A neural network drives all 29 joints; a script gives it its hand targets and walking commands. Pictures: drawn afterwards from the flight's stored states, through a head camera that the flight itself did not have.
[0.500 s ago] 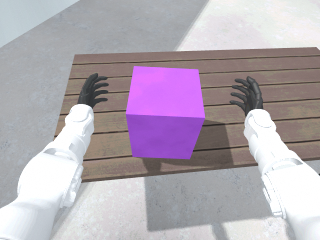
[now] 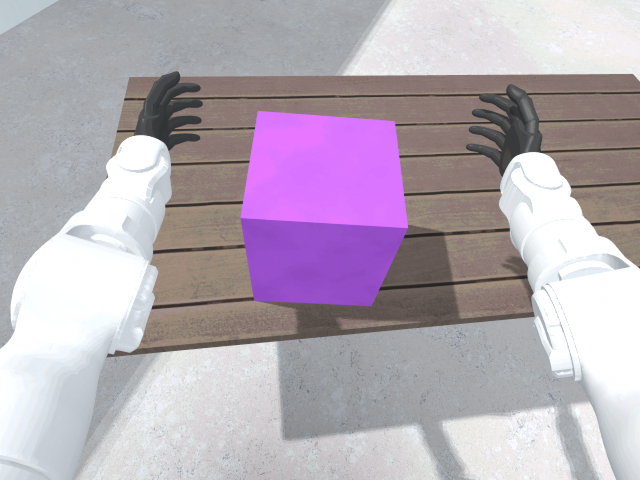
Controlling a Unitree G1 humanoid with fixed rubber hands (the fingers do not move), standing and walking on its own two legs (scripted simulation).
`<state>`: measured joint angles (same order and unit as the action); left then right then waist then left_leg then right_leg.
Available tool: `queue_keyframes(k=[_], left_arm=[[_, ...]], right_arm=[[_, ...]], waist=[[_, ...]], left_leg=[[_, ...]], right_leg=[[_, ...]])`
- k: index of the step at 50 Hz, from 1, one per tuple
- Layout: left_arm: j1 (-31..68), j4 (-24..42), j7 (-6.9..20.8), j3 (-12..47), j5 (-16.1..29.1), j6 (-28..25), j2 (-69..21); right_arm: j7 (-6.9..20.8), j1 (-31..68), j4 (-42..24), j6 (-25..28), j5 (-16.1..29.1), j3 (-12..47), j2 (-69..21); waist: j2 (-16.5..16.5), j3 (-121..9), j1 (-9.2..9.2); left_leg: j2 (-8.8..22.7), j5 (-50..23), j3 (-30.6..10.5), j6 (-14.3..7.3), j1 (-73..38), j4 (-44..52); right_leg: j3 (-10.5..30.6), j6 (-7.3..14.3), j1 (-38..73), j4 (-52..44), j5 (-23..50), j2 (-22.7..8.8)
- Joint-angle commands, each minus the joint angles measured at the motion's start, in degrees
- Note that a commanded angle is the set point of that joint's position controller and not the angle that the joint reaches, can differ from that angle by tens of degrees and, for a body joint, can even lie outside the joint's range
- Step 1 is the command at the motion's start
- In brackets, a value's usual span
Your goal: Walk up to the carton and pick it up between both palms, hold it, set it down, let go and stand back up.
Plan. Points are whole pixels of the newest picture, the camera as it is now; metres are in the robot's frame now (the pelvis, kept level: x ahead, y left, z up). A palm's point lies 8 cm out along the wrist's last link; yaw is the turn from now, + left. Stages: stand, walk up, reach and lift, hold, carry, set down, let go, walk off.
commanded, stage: reach and lift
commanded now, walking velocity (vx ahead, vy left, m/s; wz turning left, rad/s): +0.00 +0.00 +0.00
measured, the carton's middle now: (319, 217) +0.52 +0.00 -0.06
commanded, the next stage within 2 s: none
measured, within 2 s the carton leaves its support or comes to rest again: neither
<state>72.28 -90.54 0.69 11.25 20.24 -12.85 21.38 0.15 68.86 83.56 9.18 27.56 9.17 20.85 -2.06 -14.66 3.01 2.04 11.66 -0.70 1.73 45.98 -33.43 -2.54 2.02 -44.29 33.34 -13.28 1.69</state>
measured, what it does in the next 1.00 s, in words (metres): stands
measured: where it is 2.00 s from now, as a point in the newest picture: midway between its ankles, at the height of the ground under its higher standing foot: outside the picture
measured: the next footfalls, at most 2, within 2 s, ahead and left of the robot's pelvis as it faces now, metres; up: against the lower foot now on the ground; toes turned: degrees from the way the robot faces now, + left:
none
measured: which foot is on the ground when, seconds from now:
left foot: down 0.00-1.00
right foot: down 0.00-1.00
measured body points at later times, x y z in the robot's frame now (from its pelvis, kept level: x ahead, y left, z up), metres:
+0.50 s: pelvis +0.00 +0.00 -0.02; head +0.15 +0.01 +0.40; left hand +0.50 +0.19 +0.01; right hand +0.48 -0.21 +0.02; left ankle +0.02 +0.14 -0.72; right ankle +0.01 -0.09 -0.72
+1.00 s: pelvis +0.01 +0.01 -0.03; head +0.17 +0.01 +0.39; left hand +0.51 +0.16 -0.01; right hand +0.50 -0.18 +0.00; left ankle +0.02 +0.14 -0.72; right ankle +0.01 -0.09 -0.72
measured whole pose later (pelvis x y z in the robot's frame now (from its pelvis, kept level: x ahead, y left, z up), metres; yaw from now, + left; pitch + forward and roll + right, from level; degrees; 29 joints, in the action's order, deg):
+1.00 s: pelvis +0.01 +0.01 -0.03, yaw -1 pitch +36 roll -1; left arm 67.5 -93.5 -1.4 -1.2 9.6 -30.3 13.4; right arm -3.2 65.4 87.1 28.5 12.3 -2.5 12.1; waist 1.3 -16.8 1.6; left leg 2.2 16.9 -0.6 1.4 64.5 -45.7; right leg -2.5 1.6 -62.7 44.6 -17.7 1.6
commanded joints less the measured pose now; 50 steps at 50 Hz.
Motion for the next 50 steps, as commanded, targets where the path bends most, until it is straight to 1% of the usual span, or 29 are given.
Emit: queue_keyframes(k=[1, 3, 4, 5, 6, 8, 10, 13, 15, 17, 19, 20, 21, 22, 24, 25, 27, 28, 30, 32, 33, 34, 36, 38, 41, 43, 45, 47, 50], left_arm=[[21.17, 3.72, -0.16, 0.41, 0.37, -4.31, 5.71], [19.46, 3.13, 0.12, 0.91, 0.69, -5.37, 5.53], [19.56, 2.89, 0.34, 0.41, 0.2, -5.9, 5.54], [18.96, 2.95, 0.35, -0.26, -0.57, -6.23, 4.5], [17.67, 1.54, 0.61, -0.26, -0.47, -6.59, 4.93], [16.9, 1.44, 0.84, -0.92, -1.88, -7.74, 3.9], [18.08, 3.14, 0.23, -2.31, -2.41, -9.31, 4.1], [16.39, 0.38, -0.01, -2.83, -2.58, -11.6, 2.24], [16.48, 1.52, -0.1, -3.62, -3.16, -13.16, 2.92], [16.93, 1.49, -0.5, -4.62, -4.28, -14.7, 2.27], [17.38, 1.78, -0.96, -4.53, -3.56, -16.14, 1.92], [16.13, 0.91, -1.27, -4.31, -4.27, -16.49, 2.26], [15.97, 0.96, -1.44, -5.59, -4.8, -16.93, 2.73], [16.47, 1.15, -1.42, -5.65, -4.98, -17.38, 2.68], [16.04, -0.12, -1.29, -6.03, -4.67, -17.81, 3.01], [16.23, 0.79, -1.17, -6.04, -4.43, -18.33, 3.01], [16.17, -2.52, -0.56, -5.81, -3.14, -18.48, 2.79], [17.03, -1.95, -0.49, -6.76, -3.69, -18.98, 3.36], [16.66, -1.91, -0.7, -6.66, -3.05, -19.14, 3.79], [17.28, 0.29, -0.8, -6.55, -2.74, -19.69, 3.56], [17.08, 0.64, -0.79, -6.04, -2.91, -19.7, 3.44], [17.3, 2.37, -1.08, -6.39, -3.6, -20.05, 3.28], [16.89, 2.35, -1.08, -6.92, -3.73, -19.65, 1.99], [16.33, 2.98, -0.89, -6.7, -5.67, -19.45, 0.27], [15.1, 2.09, -1.06, -8.32, -8.39, -18.85, -1.64], [13.35, 1.2, -1.39, -10.65, -10.44, -18.8, -1.71], [14.91, 2.44, -1.19, -11.76, -10.69, -19.08, -3.58], [15.21, 1.95, -1.43, -12.61, -11.4, -18.93, -3.71], [14.07, 2.52, -2.08, -16.37, -15.51, -18.47, -4.69]], right_arm=[[0.12, 19.07, -6.58, 2.79, -1.54, -1.83, 6.38], [0.09, 17.5, -5.98, 3.03, -1.12, -1.19, 5.07], [0.13, 16.42, -4.77, 3.45, -1.49, -1.52, 5.27], [0.25, 16.45, -4.14, 4.23, -1.12, -1.23, 5.31], [0.3, 15.44, -2.56, 4.51, -1.29, -1.05, 4.93], [0.02, 14.44, -1.22, 6.1, -3.67, -3.9, 6.05], [-0.43, 15.92, -4.39, 8.33, -5.28, -5.28, 6.1], [-0.42, 14.48, -1.9, 10.48, -7.01, -6.55, 3.98], [-0.72, 14.44, -3.7, 12.38, -8.37, -7.62, 4.91], [-0.66, 13.47, -1.68, 14.08, -8.47, -8.4, 4.31], [-0.42, 14.02, -2.53, 15.35, -8.77, -8.72, 3.9], [-0.29, 13.39, -2.59, 15.96, -8.8, -8.32, 3.66], [-0.42, 14.03, -3.85, 16.64, -9.35, -8.37, 4.03], [-0.41, 13.8, -1.82, 16.86, -9.82, -8.94, 3.58], [-0.38, 14.24, -2.45, 17.31, -9.8, -8.26, 3.56], [-0.65, 14.53, -3.45, 17.58, -10.0, -8.27, 3.97], [-1.27, 15.93, -3.17, 17.5, -9.9, -7.41, 3.41], [-1.34, 16.13, -3.22, 17.52, -9.52, -6.87, 1.44], [-1.57, 16.39, -4.72, 17.64, -9.61, -7.24, 1.82], [-1.75, 16.08, -6.47, 18.16, -9.31, -6.38, -0.14], [-1.83, 15.71, -6.88, 18.36, -9.9, -7.1, 1.26], [-2.07, 15.1, -7.1, 18.67, -9.84, -7.02, 0.88], [-2.12, 15.15, -5.45, 18.71, -10.4, -7.52, 0.81], [-2.31, 13.36, -1.61, 18.78, -9.53, -7.24, -0.35], [-2.32, 13.91, -0.86, 19.68, -11.38, -8.77, -0.27], [-3.01, 14.31, -1.77, 20.9, -13.33, -10.3, -0.63], [-3.45, 15.4, -1.86, 21.4, -14.75, -11.64, -1.98], [-3.49, 16.58, -1.94, 20.98, -16.22, -12.7, -3.32], [-3.59, 16.06, -3.16, 20.43, -18.95, -14.26, -6.3]], waist=[[3.8, -35.43, -0.73], [2.74, -34.97, -1.03], [4.05, -34.14, -0.34], [4.46, -34.02, -0.59], [3.57, -31.67, -0.91], [5.85, -33.51, 0.34], [4.57, -37.32, -0.16], [5.01, -36.93, -0.12], [5.93, -38.68, 0.66], [8.15, -39.92, -0.31], [7.05, -45.01, -0.21], [8.04, -45.25, -0.68], [7.01, -45.78, -1.25], [6.87, -45.71, -0.85], [5.04, -45.82, -1.6], [4.73, -47.31, -0.66], [2.07, -45.99, 0.1], [2.09, -45.85, -1.28], [0.64, -47.13, -1.47], [1.75, -50.71, -2.0], [0.99, -52.41, -0.42], [3.27, -54.75, -0.92], [3.03, -54.37, -1.0], [5.79, -52.06, -0.1], [7.05, -49.98, -0.12], [4.78, -47.6, -0.4], [5.23, -45.92, -0.34], [3.44, -46.14, -0.52], [2.84, -46.11, -1.36]], left_leg=[[-1.5, -16.16, 0.83, -0.1, -17.7, 0.2], [-0.96, -17.67, 0.48, 0.0, -17.67, -0.13], [-1.63, -18.2, 0.7, 0.42, -17.85, -1.07], [-1.21, -20.68, 0.55, 0.91, -19.06, -1.29], [-1.16, -19.35, 0.37, 0.98, -19.97, -1.49], [-1.22, -20.75, 0.47, 1.44, -20.33, -2.26], [-0.98, -22.97, 0.59, 2.05, -22.27, -3.1], [-1.09, -22.86, 0.22, 1.74, -20.26, -3.83], [-1.03, -21.94, 0.85, 2.39, -19.53, -4.96], [-0.98, -23.46, 0.94, 2.97, -20.24, -6.34], [-0.64, -25.19, 1.02, 2.96, -20.53, -7.67], [-0.5, -26.04, 1.31, 3.21, -20.22, -8.03], [-0.7, -25.83, 1.28, 3.04, -18.73, -8.66], [-0.45, -25.68, 1.33, 3.26, -17.78, -8.85], [-1.07, -22.63, 1.83, 2.7, -14.68, -8.41], [-1.4, -23.15, 2.03, 2.35, -11.89, -9.65], [-1.72, -18.81, 1.93, 1.61, -6.16, -9.37], [-2.2, -17.98, 2.77, 1.22, -3.49, -9.4], [-2.22, -15.45, 2.56, 0.81, -1.04, -8.84], [-2.62, -16.61, 3.47, 0.8, -1.88, -10.06], [-2.61, -18.69, 3.22, 1.17, -2.69, -10.74], [-2.58, -19.86, 3.46, 1.49, -3.69, -11.63], [-2.36, -21.69, 2.62, 1.57, -6.42, -11.71], [-2.19, -24.81, 2.9, 2.59, -8.21, -13.35], [-1.91, -27.51, 2.71, 3.38, -12.37, -14.28], [-1.7, -28.98, 2.42, 3.35, -12.15, -14.77], [-2.16, -27.3, 2.47, 3.48, -9.04, -14.9], [-2.13, -24.88, 2.38, 2.58, -6.85, -14.11], [-2.45, -23.88, 3.43, 2.22, -4.51, -13.13]], right_leg=[[0.21, -4.28, 15.12, -1.09, 22.11, -1.48], [0.21, -4.32, 15.08, -0.84, 24.51, -2.0], [0.66, -4.56, 14.28, -0.35, 24.73, -1.96], [0.14, -4.16, 13.19, -0.14, 25.93, -1.9], [0.05, -4.38, 11.45, -0.7, 24.1, -1.71], [-0.07, -3.94, 10.29, -0.12, 25.17, -1.74], [-1.07, -3.99, 9.19, 0.0, 25.45, -1.29], [-0.69, -3.78, 6.99, 1.01, 24.61, -1.59], [-1.25, -4.06, 5.64, 1.56, 24.67, -1.26], [-1.21, -3.45, 2.7, 2.56, 23.13, -1.27], [-1.72, -3.5, 1.37, 2.99, 24.24, -0.86], [-2.04, -3.41, 1.14, 3.38, 25.39, -0.8], [-2.16, -3.67, 1.14, 4.09, 25.32, -0.76], [-2.04, -3.69, 1.09, 4.68, 25.59, -0.83], [-2.01, -4.39, 3.67, 5.44, 25.71, -0.87], [-0.86, -4.27, 4.29, 6.52, 27.22, -0.85], [-0.08, -4.81, 8.01, 7.89, 28.03, -1.31], [0.25, -5.0, 9.61, 8.67, 28.04, -1.67], [0.6, -5.45, 11.32, 9.49, 26.4, -1.93], [0.29, -5.61, 10.72, 9.96, 27.31, -1.68], [0.18, -5.49, 10.3, 10.84, 29.74, -1.41], [0.26, -5.21, 10.67, 11.27, 31.58, -1.2], [-0.34, -5.03, 8.69, 11.13, 30.87, -0.75], [-0.31, -4.44, 5.59, 10.58, 30.69, -0.58], [-1.24, -4.07, 1.39, 10.12, 30.64, -0.17], [-1.21, -4.28, 2.78, 10.25, 32.36, 0.28], [-0.72, -4.41, 4.38, 10.36, 32.4, 0.07], [-0.04, -4.31, 6.87, 11.31, 32.77, -0.35], [0.62, -4.55, 11.16, 10.94, 34.34, -0.51]])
